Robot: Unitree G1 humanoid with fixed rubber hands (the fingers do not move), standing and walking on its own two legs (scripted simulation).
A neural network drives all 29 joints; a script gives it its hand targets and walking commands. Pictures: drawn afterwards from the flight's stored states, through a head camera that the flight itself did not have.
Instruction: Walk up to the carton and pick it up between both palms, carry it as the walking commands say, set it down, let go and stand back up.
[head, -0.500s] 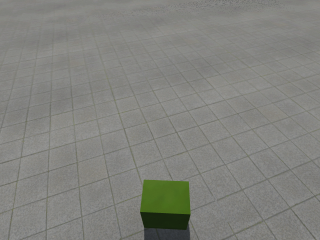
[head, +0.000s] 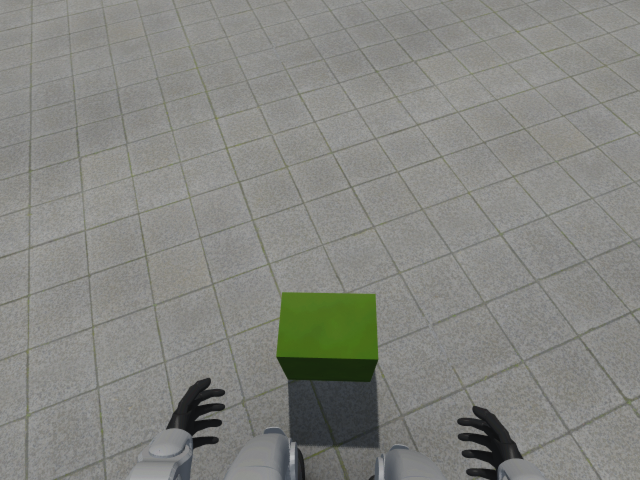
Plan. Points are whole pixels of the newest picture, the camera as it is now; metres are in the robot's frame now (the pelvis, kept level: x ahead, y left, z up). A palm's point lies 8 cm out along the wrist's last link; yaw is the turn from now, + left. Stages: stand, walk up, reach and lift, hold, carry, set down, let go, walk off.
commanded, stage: reach and lift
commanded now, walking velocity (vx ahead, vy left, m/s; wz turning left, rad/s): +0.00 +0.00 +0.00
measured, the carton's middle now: (328, 339) +0.45 +0.03 -0.60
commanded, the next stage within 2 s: none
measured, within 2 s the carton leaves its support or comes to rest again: neither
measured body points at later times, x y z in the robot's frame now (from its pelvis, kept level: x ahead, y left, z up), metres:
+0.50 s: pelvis -0.07 +0.00 -0.06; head +0.10 +0.00 +0.36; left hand +0.29 +0.22 -0.15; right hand +0.30 -0.19 -0.15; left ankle +0.05 +0.12 -0.70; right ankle -0.01 -0.09 -0.70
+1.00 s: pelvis -0.06 +0.00 -0.08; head +0.24 +0.00 +0.25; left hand +0.42 +0.22 -0.20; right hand +0.44 -0.20 -0.20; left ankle +0.05 +0.12 -0.70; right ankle -0.01 -0.09 -0.70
